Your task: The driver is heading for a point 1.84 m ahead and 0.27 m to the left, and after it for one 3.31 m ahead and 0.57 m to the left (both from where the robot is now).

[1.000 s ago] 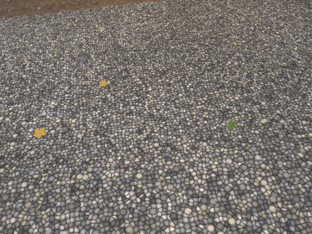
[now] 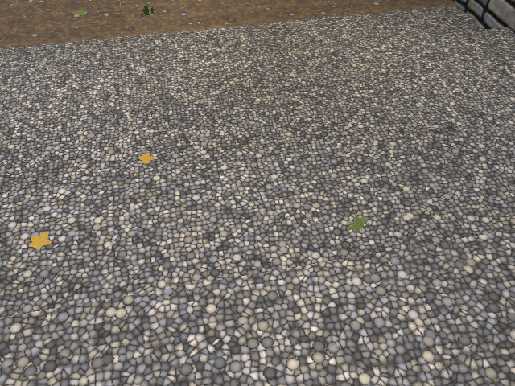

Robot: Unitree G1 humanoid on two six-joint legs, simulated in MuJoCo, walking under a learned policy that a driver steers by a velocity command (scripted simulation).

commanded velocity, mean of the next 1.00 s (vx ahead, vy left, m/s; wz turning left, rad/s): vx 0.01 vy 0.00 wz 0.00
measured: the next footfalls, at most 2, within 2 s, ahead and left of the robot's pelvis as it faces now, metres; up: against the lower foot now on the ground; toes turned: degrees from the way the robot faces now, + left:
left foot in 1.44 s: +0.14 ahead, +0.08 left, +0.00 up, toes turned +0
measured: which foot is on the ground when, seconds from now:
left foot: down 0.00-1.00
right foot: down 0.00-1.00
